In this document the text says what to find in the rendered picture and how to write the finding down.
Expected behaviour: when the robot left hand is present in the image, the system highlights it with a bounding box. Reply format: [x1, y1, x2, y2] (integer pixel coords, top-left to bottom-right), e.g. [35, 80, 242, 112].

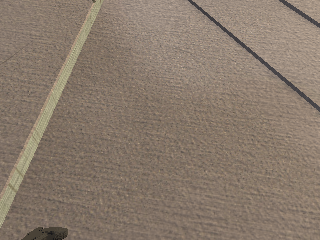
[22, 227, 69, 240]

